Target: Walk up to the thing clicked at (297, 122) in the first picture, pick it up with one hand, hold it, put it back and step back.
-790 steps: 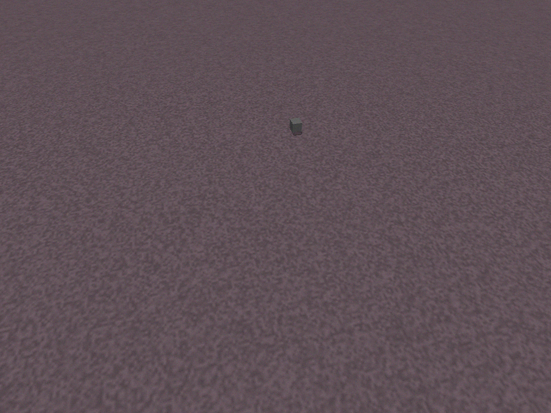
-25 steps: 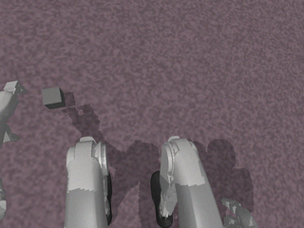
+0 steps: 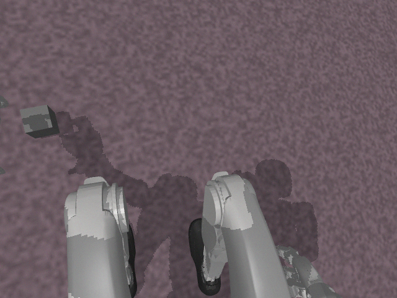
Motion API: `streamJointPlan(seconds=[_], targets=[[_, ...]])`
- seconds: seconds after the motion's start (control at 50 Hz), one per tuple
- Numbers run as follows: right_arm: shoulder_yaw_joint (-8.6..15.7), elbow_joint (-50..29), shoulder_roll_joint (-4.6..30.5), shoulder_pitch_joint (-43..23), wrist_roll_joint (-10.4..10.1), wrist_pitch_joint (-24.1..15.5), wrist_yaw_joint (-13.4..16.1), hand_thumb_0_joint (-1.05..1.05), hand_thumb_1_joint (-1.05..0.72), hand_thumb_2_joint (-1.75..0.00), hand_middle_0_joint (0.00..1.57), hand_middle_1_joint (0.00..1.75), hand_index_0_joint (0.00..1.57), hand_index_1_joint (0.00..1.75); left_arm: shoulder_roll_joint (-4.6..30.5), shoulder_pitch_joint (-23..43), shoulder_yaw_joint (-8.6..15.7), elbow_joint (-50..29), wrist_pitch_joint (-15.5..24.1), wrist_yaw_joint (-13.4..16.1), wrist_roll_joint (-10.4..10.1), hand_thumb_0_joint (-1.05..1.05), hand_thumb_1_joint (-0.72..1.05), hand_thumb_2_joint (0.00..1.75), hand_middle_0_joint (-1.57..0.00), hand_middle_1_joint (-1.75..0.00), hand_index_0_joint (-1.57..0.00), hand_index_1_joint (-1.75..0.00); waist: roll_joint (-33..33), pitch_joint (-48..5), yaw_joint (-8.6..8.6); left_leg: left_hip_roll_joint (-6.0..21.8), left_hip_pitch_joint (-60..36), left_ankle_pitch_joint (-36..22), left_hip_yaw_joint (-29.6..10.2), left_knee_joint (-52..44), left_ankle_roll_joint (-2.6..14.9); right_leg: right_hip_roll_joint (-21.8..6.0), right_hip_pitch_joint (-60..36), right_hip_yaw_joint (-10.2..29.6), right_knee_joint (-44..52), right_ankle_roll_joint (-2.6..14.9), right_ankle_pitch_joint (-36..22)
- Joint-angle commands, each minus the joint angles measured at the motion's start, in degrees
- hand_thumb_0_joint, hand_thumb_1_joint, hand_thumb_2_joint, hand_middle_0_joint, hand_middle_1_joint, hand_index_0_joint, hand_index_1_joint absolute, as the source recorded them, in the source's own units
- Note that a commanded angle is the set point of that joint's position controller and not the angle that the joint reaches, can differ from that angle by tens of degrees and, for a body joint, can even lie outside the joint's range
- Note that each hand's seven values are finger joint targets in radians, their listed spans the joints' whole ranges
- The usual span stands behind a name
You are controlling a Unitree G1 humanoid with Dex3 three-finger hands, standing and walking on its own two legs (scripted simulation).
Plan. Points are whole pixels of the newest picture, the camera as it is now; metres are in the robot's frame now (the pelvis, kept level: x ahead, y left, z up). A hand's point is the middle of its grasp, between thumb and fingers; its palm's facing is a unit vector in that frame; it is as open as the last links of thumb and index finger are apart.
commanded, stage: rise first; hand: left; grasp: from above
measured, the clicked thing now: (40, 122) +0.47 +0.36 -0.31
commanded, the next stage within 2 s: none
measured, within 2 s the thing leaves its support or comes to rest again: neither
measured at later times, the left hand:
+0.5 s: hand out of the picture +0.40 +0.39 -0.19, palm faces -0.43 -0.14 -0.89, open 14.3 cm
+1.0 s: hand (2, 132) +0.41 +0.39 -0.20, palm faces -0.43 -0.14 -0.89, open 14.4 cm
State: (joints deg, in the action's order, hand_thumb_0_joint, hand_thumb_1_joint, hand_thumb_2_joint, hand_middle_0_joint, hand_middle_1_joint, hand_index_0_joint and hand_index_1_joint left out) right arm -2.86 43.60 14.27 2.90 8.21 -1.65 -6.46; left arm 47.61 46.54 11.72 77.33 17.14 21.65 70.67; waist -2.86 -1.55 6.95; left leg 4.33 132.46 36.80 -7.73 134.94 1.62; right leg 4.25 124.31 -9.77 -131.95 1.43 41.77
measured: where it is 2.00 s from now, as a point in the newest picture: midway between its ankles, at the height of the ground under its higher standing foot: (166, 271)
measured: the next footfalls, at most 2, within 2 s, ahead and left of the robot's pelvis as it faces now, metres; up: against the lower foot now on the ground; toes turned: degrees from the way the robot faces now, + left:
none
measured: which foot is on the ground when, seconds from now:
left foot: down 0.00-1.00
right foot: down 0.00-1.00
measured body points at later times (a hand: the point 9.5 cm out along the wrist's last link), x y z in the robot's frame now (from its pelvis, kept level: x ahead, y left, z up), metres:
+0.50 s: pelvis +0.00 +0.00 -0.01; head +0.25 +0.10 +0.35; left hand +0.42 +0.39 -0.14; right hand +0.10 -0.26 -0.12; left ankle +0.09 +0.13 -0.31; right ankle +0.09 -0.10 -0.31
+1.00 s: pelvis +0.00 +0.00 -0.02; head +0.25 +0.11 +0.34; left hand +0.43 +0.39 -0.15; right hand +0.09 -0.26 -0.12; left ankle +0.09 +0.13 -0.31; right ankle +0.09 -0.10 -0.31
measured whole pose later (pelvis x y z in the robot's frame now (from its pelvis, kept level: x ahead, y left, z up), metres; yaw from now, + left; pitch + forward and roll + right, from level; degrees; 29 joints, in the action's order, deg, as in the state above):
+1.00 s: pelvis +0.00 +0.00 -0.02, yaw -3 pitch +31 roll -11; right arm -7.2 42.5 15.0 3.8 9.3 -2.2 -7.3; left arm 52.5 49.6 11.7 80.7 16.4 21.8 70.4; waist -4.2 1.4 10.1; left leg 4.5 135.1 37.5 -10.2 139.9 1.9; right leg 5.1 125.9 -11.8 -135.1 0.9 41.7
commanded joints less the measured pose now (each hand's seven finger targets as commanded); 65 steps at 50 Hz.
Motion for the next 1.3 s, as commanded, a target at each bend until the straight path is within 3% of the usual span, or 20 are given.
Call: streamJointPlan(seconds=[0.0,0.06,0.1,0.22,0.28,0.42,0.52,0.58,0.66,0.68,0.8,0.82,0.94,1.0,1.28], targets=[[3.72,-1.08,13.64,10.99,0.40,-0.36,0.49,0.00,-0.91,-0.90,0.20,0.30,0.20,0.30,19.17,13.78,3.20,-8.27,-0.35,2.28,-1.53,0.00,-0.55,0.99,-0.08,-0.97,-0.08,-0.97,18.17,-40.35,-0.97,-1.22,-34.32,-9.22,2.40,-11.47,0.34,1.64,-13.82,0.30,14.28,0.62,-13.22],[3.44,-1.07,13.87,11.12,0.50,-0.26,0.39,0.00,-0.91,-0.90,0.20,0.30,0.20,0.30,18.28,13.72,2.33,-8.09,-0.73,2.25,-1.43,0.00,-0.57,1.01,-0.07,-0.97,-0.07,-0.98,18.42,-39.57,-0.21,-0.94,-34.83,-9.31,1.73,-11.61,0.16,1.74,-12.76,-0.22,13.62,0.77,-13.51],[3.47,-1.21,14.38,10.95,0.42,-0.24,0.45,0.00,-0.91,-0.90,0.20,0.30,0.20,0.30,19.58,13.70,3.44,-7.95,-0.89,2.46,-1.70,0.00,-0.57,1.01,-0.07,-0.98,-0.07,-0.98,18.39,-38.98,-0.36,-0.87,-33.90,-8.45,1.45,-11.65,0.19,1.71,-12.19,-0.39,13.22,0.75,-12.97],[2.79,-1.48,14.58,10.87,0.33,-0.03,0.35,0.00,-0.91,-0.90,0.20,0.30,0.20,0.30,18.75,12.96,1.90,-7.30,-1.35,1.58,-1.72,0.00,-0.57,1.01,-0.07,-0.98,-0.06,-0.99,19.23,-37.86,0.16,-0.81,-33.86,-8.34,0.73,-11.46,0.07,1.80,-11.11,-0.85,12.25,0.83,-13.06],[2.76,-1.73,14.72,10.96,0.24,-0.10,0.28,0.00,-0.90,-0.90,0.20,0.30,0.20,0.30,19.70,13.39,2.87,-8.61,-1.22,1.67,-2.34,0.00,-0.57,1.01,-0.06,-0.98,-0.06,-0.98,19.16,-37.74,0.16,-0.74,-33.84,-8.31,0.38,-11.37,0.05,1.65,-10.99,-0.99,11.93,0.75,-13.14],[2.24,-1.51,14.80,11.47,0.36,-0.09,0.05,0.00,-0.91,-0.90,0.20,0.30,0.20,0.30,19.40,13.56,2.36,-8.61,-0.96,1.55,-2.55,0.00,-0.58,1.03,-0.06,-0.98,-0.05,-0.99,18.41,-38.31,0.75,-0.64,-33.57,-11.07,0.83,-9.46,0.37,1.93,-12.42,-0.90,11.93,0.42,-15.52],[1.67,-1.55,15.42,11.40,0.70,-0.17,-0.16,0.00,-0.91,-0.90,0.20,0.30,0.20,0.30,20.38,14.07,2.68,-7.59,-0.66,1.67,-2.10,0.00,-0.58,1.03,-0.07,-0.98,-0.06,-0.99,20.41,-37.19,1.03,-0.59,-33.39,-8.92,0.07,-10.25,-0.04,1.94,-11.17,-1.52,11.11,0.74,-13.66],[1.17,-2.07,15.23,11.23,0.77,-0.11,-0.14,0.00,-0.91,-0.90,0.20,0.30,0.20,0.30,21.02,14.81,2.96,-7.06,-0.56,2.05,-2.34,0.00,-0.58,1.02,-0.07,-0.99,-0.06,-0.99,18.27,-37.09,1.48,-0.83,-30.23,-7.85,1.11,-8.83,0.47,2.22,-12.85,-1.21,12.22,0.45,-13.10],[0.87,-1.57,15.23,11.03,0.90,-0.36,-0.17,0.00,-0.91,-0.90,0.20,0.30,0.20,0.30,21.04,14.39,2.84,-5.63,-0.38,2.28,-2.15,0.00,-0.57,1.01,-0.06,-1.00,-0.06,-1.00,19.07,-37.10,1.54,-0.80,-31.23,-8.18,0.60,-8.85,0.21,2.30,-12.06,-1.64,11.32,0.57,-13.05],[0.83,-1.71,15.17,11.06,0.86,-0.45,-0.21,0.00,-0.92,-0.91,0.20,0.30,0.20,0.30,21.18,14.32,2.66,-5.14,-0.49,2.26,-2.10,0.00,-0.61,1.09,-0.07,-0.96,-0.03,-1.00,18.80,-36.69,1.43,-0.66,-31.58,-8.58,0.50,-8.61,0.28,2.34,-11.88,-1.58,11.40,0.57,-13.38],[0.40,-1.81,15.62,11.25,1.30,-0.61,-0.28,0.00,-0.91,-0.91,0.20,0.30,0.20,0.30,22.22,16.10,3.14,-5.64,-0.56,2.78,-1.79,0.00,-0.61,1.04,-0.07,-0.99,-0.05,-1.00,19.48,-37.00,2.07,-0.63,-31.30,-9.10,0.62,-7.90,0.30,2.27,-12.62,-1.73,11.35,0.32,-14.05],[0.11,-1.35,15.43,11.14,1.20,-0.60,-0.29,0.00,-0.91,-0.91,0.20,0.30,0.20,0.30,21.64,16.15,1.98,-4.26,-0.60,2.59,-1.51,0.00,-0.60,1.04,-0.07,-1.00,-0.05,-1.01,19.65,-36.22,2.45,-0.69,-30.36,-8.19,0.55,-8.20,0.17,2.47,-11.98,-1.85,11.19,0.53,-13.34],[-0.02,-1.70,16.12,11.41,1.25,-0.90,-0.43,0.00,-0.92,-0.91,0.20,0.30,0.20,0.30,23.20,16.59,2.70,-3.96,-1.12,2.38,-1.42,0.00,-0.61,1.05,-0.07,-0.99,-0.05,-1.01,20.33,-35.69,2.27,-0.53,-31.06,-7.99,-0.04,-8.47,0.01,2.37,-11.31,-2.20,10.63,0.55,-13.17],[-0.11,-1.98,16.29,11.18,1.15,-1.04,-0.59,0.00,-0.91,-0.91,0.20,0.30,0.20,0.30,22.98,17.54,1.81,-3.84,-1.07,2.05,-1.27,0.00,-0.61,1.06,-0.07,-0.99,-0.04,-1.01,21.66,-34.60,2.87,-0.44,-31.51,-6.32,-0.96,-9.42,-0.37,2.14,-9.58,-2.59,9.78,0.77,-11.93],[-1.27,-2.51,16.88,11.71,1.46,-1.13,-1.17,0.00,-0.91,-0.91,0.20,0.30,0.20,0.30,25.76,19.12,2.64,-3.66,-0.89,1.64,-1.40,0.00,-0.61,1.06,-0.07,-0.98,-0.04,-1.01,22.16,-35.12,3.84,-0.26,-32.02,-9.60,-0.93,-7.61,-0.08,2.33,-11.26,-2.91,9.83,0.25,-14.64]])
